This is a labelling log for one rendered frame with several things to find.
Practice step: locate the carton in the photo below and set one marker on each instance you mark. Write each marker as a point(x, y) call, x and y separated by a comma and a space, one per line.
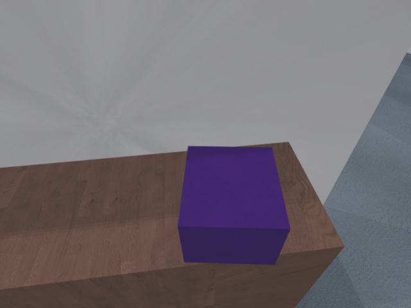
point(232, 208)

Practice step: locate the pedestal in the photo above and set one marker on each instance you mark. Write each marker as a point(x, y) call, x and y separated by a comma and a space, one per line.
point(103, 233)

